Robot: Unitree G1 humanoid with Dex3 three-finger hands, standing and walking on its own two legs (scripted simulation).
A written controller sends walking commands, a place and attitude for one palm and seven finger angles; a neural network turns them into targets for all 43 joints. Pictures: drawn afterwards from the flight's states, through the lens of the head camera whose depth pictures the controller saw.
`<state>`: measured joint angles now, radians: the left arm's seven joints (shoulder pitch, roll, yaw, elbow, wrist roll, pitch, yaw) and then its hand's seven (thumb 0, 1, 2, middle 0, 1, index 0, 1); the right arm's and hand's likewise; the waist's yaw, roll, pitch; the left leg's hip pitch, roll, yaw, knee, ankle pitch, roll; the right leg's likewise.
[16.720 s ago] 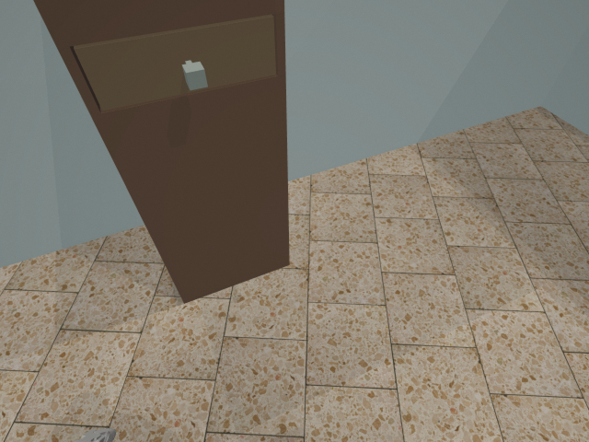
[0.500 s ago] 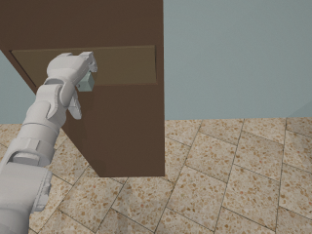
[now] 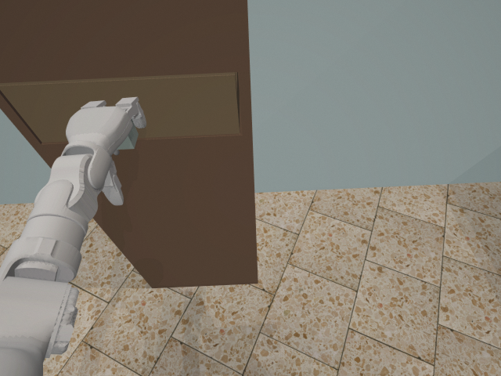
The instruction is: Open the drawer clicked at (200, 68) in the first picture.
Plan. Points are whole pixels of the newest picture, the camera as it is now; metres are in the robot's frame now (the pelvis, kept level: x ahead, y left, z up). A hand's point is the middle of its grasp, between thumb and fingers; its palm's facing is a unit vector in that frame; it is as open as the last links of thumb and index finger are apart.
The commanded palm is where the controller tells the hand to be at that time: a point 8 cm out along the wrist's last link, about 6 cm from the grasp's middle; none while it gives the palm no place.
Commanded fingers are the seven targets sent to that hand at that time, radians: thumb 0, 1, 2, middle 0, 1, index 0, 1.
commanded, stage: lower the fingers behind the handle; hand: left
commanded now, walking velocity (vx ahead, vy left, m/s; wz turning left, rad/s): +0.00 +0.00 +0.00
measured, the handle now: (124, 126) +0.50 +0.22 +0.13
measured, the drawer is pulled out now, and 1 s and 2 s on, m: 0.00 0.00 0.01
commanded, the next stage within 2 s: close the thumb around the handle in 0.30 s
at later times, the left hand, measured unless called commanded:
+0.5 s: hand (113, 154) +0.44 +0.23 +0.12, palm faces -0.02 -0.03 -1.00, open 13.7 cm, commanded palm +0.42 +0.24 +0.18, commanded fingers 0.00 -0.16 0.44 -0.32 -1.24 -0.32 -1.24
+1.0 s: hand (114, 155) +0.44 +0.23 +0.11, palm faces -0.03 -0.04 -1.00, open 7.4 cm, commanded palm +0.42 +0.24 +0.18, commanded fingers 0.00 0.90 0.90 -0.40 -1.35 -0.40 -1.35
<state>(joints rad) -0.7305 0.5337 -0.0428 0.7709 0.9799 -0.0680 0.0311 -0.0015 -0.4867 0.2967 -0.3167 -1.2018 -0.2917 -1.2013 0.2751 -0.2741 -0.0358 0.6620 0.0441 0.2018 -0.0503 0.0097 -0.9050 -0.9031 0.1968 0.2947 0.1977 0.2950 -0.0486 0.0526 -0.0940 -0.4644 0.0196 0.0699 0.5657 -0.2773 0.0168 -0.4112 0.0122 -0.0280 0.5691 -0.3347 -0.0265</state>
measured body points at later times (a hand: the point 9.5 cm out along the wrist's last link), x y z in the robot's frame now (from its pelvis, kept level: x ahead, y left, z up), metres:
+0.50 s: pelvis +0.00 +0.00 +0.00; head +0.04 -0.02 +0.45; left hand +0.44 +0.23 +0.17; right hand +0.09 -0.26 -0.14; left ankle +0.00 +0.11 -0.73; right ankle -0.04 -0.10 -0.73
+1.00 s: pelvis +0.00 +0.00 +0.00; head +0.04 -0.02 +0.45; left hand +0.44 +0.23 +0.17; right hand +0.08 -0.27 -0.14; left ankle +0.00 +0.11 -0.73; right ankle -0.04 -0.10 -0.73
